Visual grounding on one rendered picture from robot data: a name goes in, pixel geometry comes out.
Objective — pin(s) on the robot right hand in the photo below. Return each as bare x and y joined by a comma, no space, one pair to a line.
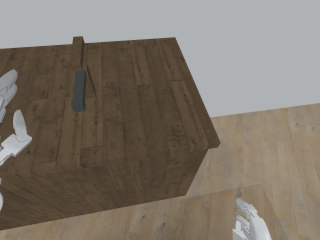
255,229

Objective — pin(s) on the tap lever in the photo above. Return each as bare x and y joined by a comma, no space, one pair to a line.
79,92

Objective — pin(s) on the robot left hand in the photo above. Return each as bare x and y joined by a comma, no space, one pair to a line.
14,144

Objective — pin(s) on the counter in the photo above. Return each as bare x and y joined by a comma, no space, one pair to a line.
142,137

